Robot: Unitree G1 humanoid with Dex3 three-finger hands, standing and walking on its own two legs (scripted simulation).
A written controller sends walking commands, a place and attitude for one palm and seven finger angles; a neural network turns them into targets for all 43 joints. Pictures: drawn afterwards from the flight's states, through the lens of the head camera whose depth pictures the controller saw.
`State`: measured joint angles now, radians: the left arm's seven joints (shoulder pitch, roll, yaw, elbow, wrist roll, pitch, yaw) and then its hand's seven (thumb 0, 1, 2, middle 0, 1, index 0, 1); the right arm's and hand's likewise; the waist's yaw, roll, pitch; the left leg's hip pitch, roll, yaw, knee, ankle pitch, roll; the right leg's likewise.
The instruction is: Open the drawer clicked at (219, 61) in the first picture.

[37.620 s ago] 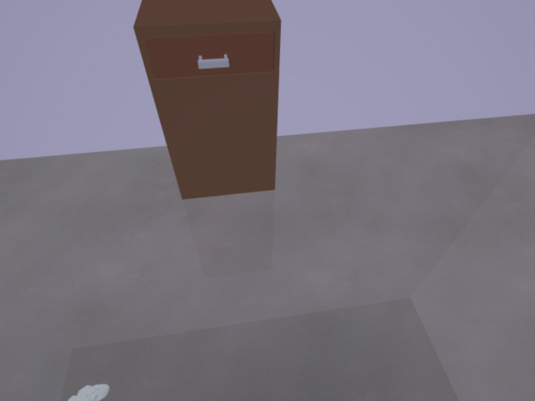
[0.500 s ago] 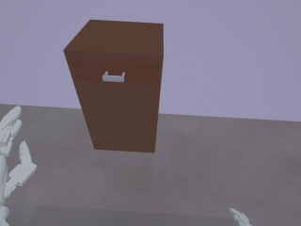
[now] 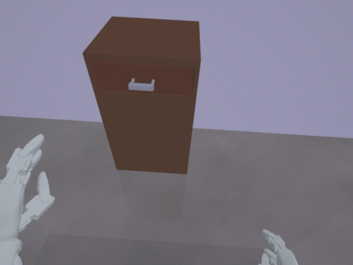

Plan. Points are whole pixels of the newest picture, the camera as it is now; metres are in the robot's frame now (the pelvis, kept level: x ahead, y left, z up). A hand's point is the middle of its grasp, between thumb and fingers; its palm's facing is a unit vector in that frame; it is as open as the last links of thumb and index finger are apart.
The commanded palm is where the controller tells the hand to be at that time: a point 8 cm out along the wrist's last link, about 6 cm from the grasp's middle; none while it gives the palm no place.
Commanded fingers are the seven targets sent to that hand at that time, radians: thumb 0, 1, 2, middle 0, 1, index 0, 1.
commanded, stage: let the arm hang, fingers relaxed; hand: left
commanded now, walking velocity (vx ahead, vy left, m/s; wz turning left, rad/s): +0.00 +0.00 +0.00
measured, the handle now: (142, 84) +0.82 +0.20 -0.04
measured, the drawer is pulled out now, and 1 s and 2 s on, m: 0.00 0.00 0.00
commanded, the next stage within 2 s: look to check the result in 1.06 s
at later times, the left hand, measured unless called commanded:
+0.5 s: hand out of the picture -0.03 +0.22 -0.17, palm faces -0.03 -0.97 -0.23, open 7.4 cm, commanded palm none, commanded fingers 0.00 0.90 0.90 -0.20 -0.30 -0.20 -0.30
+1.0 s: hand out of the picture +0.13 +0.24 -0.13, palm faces -0.04 -0.93 -0.35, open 7.4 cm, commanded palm none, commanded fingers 0.00 0.90 0.90 -0.20 -0.30 -0.20 -0.30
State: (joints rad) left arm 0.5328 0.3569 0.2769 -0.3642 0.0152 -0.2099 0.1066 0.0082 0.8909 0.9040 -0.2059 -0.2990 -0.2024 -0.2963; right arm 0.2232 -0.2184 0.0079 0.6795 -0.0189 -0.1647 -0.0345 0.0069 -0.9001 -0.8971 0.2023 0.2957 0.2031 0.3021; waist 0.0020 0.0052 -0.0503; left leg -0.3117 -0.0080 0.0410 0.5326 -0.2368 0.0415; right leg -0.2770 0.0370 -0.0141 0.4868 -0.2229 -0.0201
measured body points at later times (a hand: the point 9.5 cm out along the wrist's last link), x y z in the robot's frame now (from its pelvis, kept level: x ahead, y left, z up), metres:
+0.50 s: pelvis -0.01 +0.00 +0.01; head +0.03 +0.02 +0.46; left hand -0.03 +0.27 -0.15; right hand +0.00 -0.29 -0.12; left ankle +0.03 +0.09 -0.74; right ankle +0.02 -0.11 -0.74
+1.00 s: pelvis +0.01 -0.01 +0.01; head +0.02 -0.02 +0.46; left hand +0.13 +0.29 -0.11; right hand +0.09 -0.30 -0.13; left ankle +0.03 +0.09 -0.74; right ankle +0.02 -0.11 -0.74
